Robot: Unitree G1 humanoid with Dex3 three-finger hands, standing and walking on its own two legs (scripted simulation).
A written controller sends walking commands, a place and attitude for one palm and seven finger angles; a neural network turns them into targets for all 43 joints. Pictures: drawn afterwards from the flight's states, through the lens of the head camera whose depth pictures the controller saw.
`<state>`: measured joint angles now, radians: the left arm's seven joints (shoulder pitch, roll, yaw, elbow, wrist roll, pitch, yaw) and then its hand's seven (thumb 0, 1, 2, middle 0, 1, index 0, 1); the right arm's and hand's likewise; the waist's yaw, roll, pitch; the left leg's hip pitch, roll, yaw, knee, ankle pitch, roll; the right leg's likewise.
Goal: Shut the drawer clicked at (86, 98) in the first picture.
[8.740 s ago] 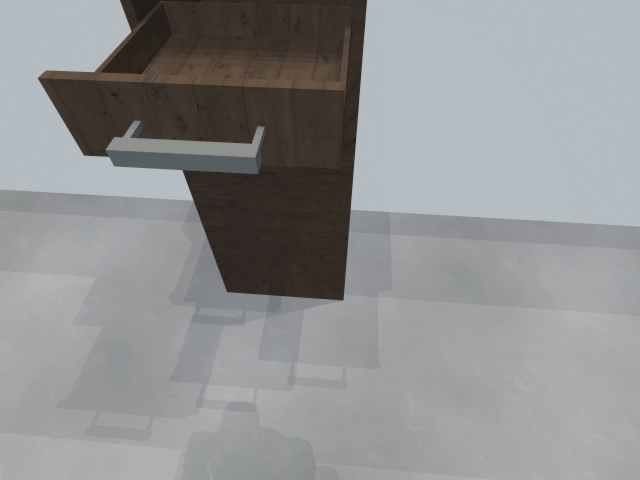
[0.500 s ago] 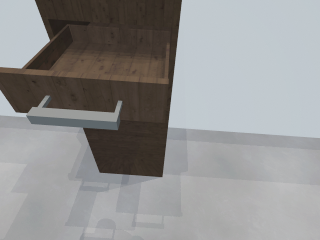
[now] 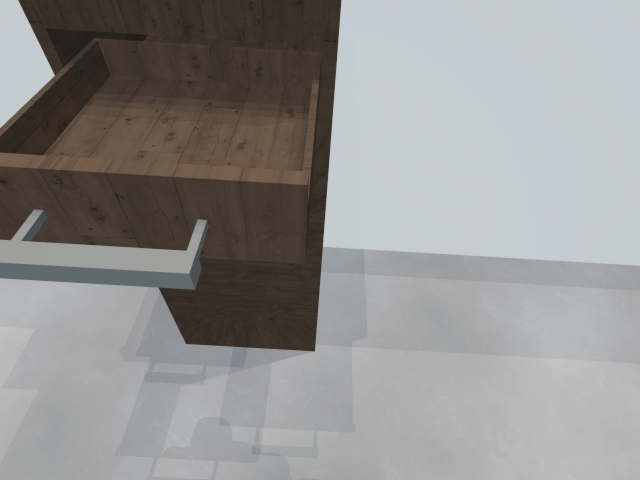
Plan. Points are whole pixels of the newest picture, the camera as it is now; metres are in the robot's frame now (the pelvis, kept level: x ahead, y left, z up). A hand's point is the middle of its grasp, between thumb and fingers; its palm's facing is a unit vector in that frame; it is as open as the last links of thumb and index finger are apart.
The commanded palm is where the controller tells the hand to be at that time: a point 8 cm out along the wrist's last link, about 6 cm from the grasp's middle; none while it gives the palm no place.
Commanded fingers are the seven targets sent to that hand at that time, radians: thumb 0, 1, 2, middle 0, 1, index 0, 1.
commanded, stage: come to a stop and stand still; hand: left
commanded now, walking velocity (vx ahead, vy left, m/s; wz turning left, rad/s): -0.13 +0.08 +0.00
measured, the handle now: (108, 244) +0.30 +0.24 +0.17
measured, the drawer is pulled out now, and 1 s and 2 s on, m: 0.30 0.30 0.30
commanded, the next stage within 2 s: look again from close up in 0.68 s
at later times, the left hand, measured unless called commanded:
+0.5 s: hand out of the picture -0.05 +0.17 -0.18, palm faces +0.06 -0.98 -0.19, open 7.3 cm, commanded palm none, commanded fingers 0.00 0.90 0.90 -0.20 -0.30 -0.20 -0.30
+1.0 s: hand out of the picture -0.06 +0.15 -0.17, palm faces +0.05 -0.98 -0.19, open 7.4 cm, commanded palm none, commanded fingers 0.00 0.90 0.90 -0.20 -0.30 -0.20 -0.30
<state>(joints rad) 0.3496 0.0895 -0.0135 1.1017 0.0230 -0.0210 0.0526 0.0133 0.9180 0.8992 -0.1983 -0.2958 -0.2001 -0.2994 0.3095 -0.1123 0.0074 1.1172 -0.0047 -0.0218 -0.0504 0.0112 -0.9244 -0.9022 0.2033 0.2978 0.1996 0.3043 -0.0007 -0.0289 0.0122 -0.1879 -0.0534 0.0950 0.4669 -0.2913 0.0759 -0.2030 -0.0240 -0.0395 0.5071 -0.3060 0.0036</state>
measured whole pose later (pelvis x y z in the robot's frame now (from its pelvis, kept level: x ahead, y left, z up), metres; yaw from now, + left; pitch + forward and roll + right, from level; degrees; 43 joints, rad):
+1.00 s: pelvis -0.04 -0.01 +0.00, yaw +2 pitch +0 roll +0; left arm 0.36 0.11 -0.01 1.10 0.02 -0.02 0.04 0.01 0.91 0.90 -0.20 -0.30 -0.20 -0.30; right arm 0.36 -0.14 0.01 1.06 -0.01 -0.01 -0.01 0.01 -0.92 -0.90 0.20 0.30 0.20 0.30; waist -0.02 0.04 -0.04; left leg -0.26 -0.04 0.06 0.52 -0.26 0.07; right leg -0.25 -0.02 -0.07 0.52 -0.27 -0.01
